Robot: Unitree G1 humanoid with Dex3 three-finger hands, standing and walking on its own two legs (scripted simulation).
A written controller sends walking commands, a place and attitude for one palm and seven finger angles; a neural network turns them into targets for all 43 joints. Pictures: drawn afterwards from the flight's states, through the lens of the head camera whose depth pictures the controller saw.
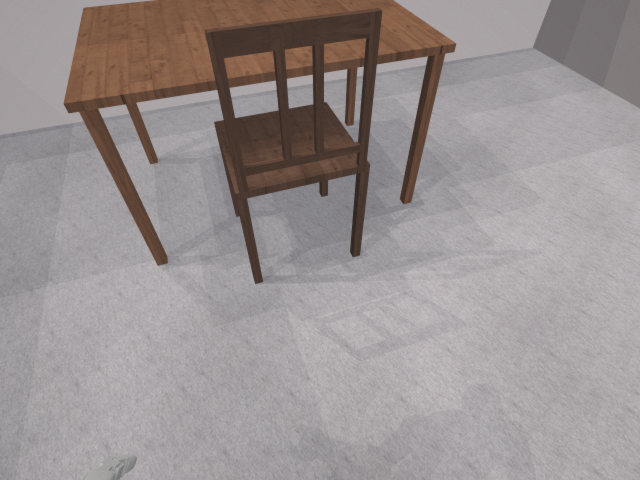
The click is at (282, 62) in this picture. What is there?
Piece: chair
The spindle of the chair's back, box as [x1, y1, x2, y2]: [273, 50, 291, 160]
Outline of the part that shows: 273,51 282,151 285,160 291,158 291,146 284,50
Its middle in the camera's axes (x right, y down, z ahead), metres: -0.10 -0.34 +1.03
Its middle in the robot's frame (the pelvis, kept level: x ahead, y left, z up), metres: +1.00 +0.15 -0.06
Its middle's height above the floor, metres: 0.71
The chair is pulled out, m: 0.00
